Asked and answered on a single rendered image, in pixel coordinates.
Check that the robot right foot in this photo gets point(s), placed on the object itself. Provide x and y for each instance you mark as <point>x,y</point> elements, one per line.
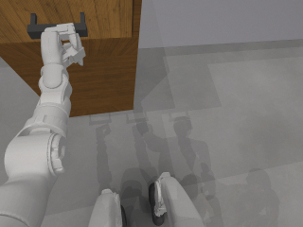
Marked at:
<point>157,220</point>

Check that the drawer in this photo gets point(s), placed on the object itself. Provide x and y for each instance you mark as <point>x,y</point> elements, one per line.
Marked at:
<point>104,19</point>

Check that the cabinet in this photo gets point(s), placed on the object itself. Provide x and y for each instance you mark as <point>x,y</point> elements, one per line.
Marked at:
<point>105,82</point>

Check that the left robot upper arm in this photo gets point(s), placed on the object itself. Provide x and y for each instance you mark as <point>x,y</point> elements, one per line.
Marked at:
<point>33,163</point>

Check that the robot left forearm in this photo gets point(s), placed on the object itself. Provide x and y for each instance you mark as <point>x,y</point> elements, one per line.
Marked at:
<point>54,106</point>

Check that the robot right shin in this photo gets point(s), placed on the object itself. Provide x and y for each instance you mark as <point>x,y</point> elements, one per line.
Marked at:
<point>160,208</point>

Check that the left robot hand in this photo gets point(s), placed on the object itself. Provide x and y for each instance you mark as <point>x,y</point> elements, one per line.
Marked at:
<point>52,49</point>

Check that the handle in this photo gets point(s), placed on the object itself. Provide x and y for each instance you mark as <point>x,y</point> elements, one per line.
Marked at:
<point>35,30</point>

